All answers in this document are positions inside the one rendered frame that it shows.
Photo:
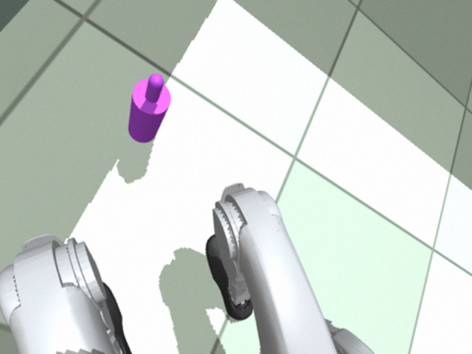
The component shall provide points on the right robot foot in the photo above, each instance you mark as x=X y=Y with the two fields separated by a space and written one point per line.
x=238 y=312

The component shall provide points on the left robot foot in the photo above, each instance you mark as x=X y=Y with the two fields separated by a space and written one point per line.
x=116 y=318

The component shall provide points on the right robot hand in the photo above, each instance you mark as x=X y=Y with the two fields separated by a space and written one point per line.
x=346 y=342

